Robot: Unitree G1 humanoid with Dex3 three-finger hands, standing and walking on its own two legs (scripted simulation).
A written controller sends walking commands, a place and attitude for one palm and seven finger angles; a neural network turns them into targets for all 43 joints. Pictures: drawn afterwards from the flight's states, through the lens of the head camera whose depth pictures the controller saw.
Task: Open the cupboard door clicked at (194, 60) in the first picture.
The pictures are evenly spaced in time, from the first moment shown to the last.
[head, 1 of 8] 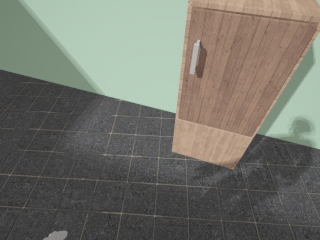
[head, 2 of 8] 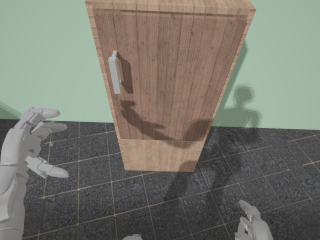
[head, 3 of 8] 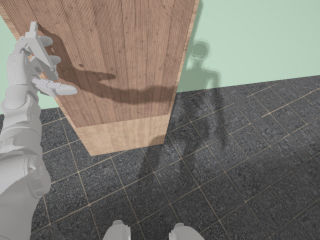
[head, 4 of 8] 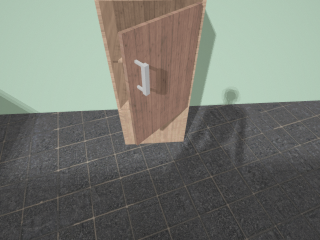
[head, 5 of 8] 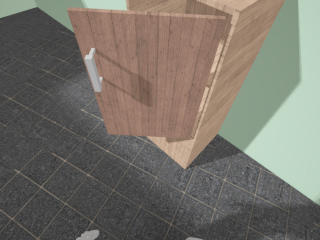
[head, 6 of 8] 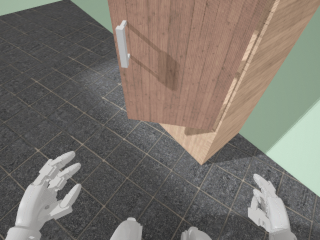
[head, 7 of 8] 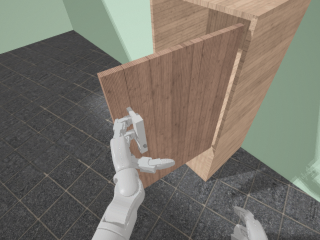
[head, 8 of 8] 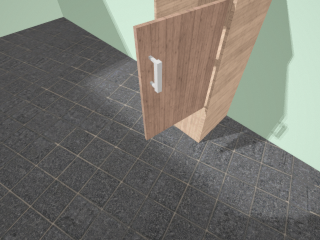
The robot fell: no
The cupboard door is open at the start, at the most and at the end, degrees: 0 81 80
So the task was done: yes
